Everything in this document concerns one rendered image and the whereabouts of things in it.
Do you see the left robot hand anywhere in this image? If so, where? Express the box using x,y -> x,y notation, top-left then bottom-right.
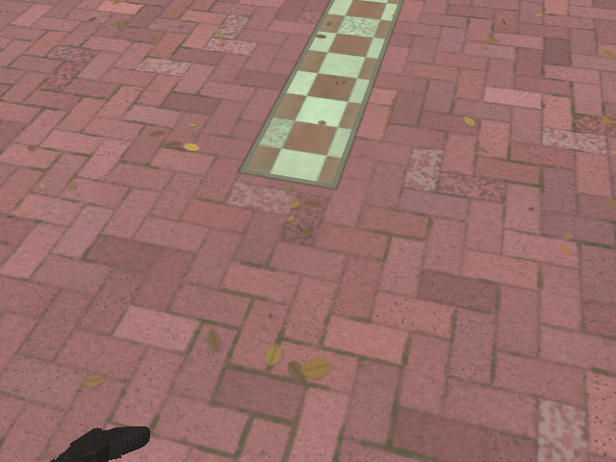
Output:
50,426 -> 150,462

